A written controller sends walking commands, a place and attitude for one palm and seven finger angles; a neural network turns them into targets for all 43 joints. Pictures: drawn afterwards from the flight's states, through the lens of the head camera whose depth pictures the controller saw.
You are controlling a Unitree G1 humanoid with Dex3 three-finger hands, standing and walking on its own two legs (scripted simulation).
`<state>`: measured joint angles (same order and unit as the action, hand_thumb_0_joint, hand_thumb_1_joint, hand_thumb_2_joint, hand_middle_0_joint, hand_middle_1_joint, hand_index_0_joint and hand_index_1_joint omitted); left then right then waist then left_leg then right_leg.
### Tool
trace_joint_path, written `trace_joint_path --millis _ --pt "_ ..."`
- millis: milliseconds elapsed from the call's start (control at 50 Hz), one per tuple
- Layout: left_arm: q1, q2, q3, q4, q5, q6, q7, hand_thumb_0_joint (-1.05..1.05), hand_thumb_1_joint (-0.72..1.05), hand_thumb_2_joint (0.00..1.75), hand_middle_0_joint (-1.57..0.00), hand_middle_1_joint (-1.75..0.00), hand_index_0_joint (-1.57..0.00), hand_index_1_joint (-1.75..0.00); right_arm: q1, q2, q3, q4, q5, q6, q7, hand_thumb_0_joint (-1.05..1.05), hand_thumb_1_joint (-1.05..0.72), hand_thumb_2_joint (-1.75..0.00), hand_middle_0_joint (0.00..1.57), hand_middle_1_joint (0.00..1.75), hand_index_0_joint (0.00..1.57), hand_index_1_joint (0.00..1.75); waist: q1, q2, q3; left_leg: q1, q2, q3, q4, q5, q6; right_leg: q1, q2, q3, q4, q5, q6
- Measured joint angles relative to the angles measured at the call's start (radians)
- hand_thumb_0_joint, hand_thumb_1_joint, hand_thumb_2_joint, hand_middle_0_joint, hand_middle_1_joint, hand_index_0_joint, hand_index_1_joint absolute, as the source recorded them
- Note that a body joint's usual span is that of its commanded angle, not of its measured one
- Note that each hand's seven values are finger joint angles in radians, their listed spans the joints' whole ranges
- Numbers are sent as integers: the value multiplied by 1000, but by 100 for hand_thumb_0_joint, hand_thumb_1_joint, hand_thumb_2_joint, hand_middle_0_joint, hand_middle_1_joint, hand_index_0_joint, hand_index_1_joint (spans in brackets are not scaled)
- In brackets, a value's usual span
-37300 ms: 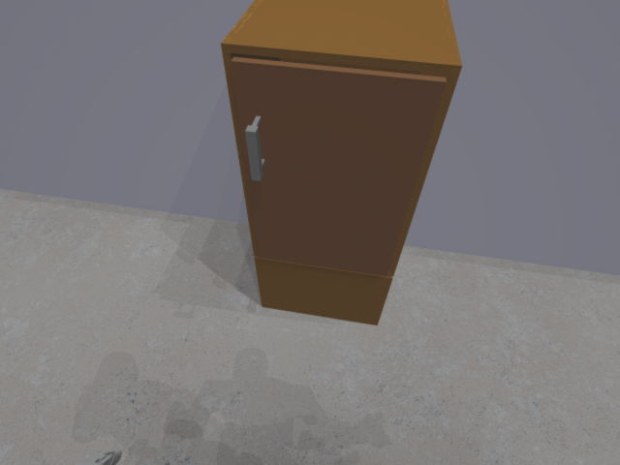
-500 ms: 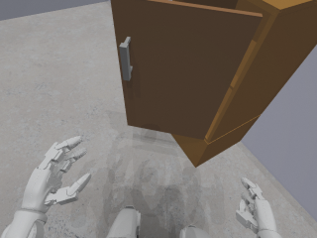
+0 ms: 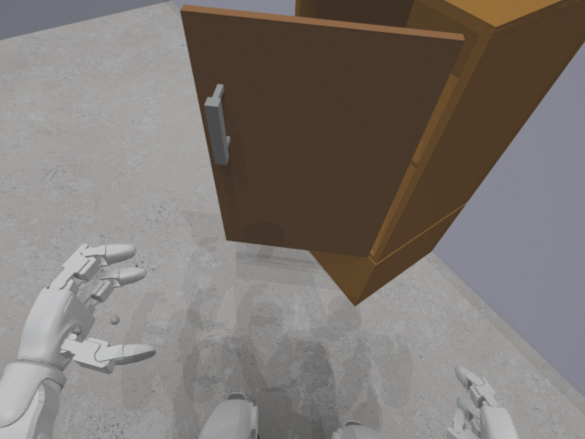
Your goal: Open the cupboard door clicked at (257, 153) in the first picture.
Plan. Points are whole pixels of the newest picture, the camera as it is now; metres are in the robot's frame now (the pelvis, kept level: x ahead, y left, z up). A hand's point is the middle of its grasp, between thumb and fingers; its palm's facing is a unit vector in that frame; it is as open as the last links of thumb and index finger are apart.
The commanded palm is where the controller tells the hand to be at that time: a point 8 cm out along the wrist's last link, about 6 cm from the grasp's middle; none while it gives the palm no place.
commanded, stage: raise the hand with hooked fingers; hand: left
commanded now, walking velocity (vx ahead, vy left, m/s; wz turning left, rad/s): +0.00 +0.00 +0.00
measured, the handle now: (220, 125) +0.58 +0.16 +0.06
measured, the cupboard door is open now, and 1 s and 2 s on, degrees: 48 48 48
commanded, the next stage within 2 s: move the hooked fingers beside the handle in 1.04 s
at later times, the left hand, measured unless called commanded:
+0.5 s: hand (75, 283) +0.28 +0.27 +0.08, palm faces -0.05 -1.00 -0.04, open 13.9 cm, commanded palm +0.26 +0.32 +0.08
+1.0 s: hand (79, 273) +0.29 +0.27 +0.08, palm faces -0.05 -1.00 -0.04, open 14.0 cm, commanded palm +0.26 +0.32 +0.08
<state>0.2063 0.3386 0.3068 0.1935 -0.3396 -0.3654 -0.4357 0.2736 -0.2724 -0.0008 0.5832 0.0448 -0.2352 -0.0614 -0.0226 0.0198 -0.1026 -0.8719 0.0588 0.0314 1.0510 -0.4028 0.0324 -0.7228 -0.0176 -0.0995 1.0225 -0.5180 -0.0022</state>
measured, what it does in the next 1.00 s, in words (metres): stands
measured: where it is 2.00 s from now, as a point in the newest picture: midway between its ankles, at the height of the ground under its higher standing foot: outside the picture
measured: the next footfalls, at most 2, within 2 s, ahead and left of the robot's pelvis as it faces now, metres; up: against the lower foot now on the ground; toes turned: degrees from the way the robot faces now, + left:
none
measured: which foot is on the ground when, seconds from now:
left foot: down 0.00-1.00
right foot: down 0.00-1.00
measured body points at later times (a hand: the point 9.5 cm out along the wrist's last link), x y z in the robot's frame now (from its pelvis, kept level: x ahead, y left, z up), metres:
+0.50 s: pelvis +0.00 +0.00 +0.01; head +0.06 +0.02 +0.46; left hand +0.28 +0.33 +0.08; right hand +0.16 -0.24 -0.06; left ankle +0.06 +0.10 -0.67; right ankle -0.01 -0.12 -0.67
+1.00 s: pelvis +0.00 +0.00 +0.02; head +0.06 +0.01 +0.46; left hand +0.29 +0.33 +0.09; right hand +0.15 -0.25 -0.06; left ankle +0.06 +0.10 -0.67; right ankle -0.01 -0.12 -0.67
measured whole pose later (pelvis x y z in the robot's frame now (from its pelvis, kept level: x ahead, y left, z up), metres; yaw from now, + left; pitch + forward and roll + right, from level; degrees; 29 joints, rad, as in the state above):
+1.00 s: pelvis +0.00 +0.00 +0.02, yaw +0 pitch +11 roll -3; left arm -0.02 0.44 0.43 0.44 -0.37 -0.30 -0.58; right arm 0.30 -0.28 0.04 0.55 0.05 -0.21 -0.06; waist -0.03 0.02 -0.09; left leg -0.78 0.06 0.04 0.95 -0.37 0.03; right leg -0.63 -0.01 -0.09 0.91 -0.47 0.00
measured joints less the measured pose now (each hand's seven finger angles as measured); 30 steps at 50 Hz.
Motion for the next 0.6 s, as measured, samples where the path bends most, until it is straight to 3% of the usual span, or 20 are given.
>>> trace_joint_path --millis 280,600 --pt "-112 56 56 95 -20 60 -69 0 -43 33 -30 -115 -30 -115 -29 13 45 -52 2 14 4 1 -90 -90 21 30 20 30 17 2 5 57 -5 -10 -48 16 2 69 2 -11 -67 24 4" --pt "-235 122 128 231 -39 85 -149 -1 -50 30 -30 -119 -30 -119 19 -8 44 -21 7 28 -8 1 -90 -90 21 30 20 30 2 3 19 88 -2 -3 -90 34 2 95 7 -4 -110 47 3"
